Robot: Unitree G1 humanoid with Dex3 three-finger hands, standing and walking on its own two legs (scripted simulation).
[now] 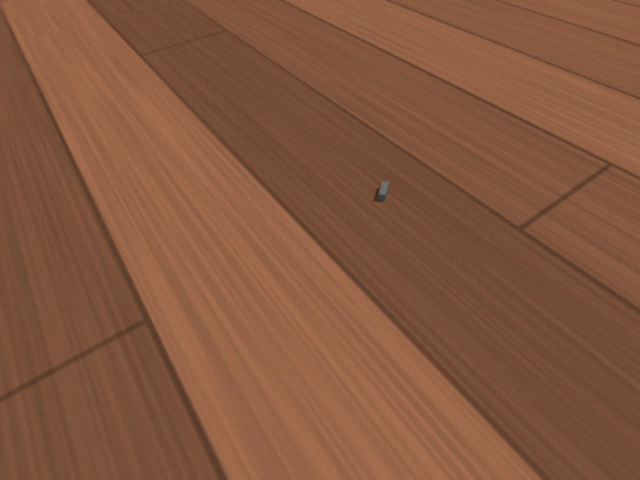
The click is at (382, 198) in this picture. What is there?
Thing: small brick
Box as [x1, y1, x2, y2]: [378, 181, 388, 200]
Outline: 386,181 382,182 378,194 378,199 384,200 388,187 388,182
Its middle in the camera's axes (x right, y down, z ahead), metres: +0.30 -0.25 +1.83
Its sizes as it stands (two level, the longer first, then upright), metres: 0.097 0.032 0.037
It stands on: the floor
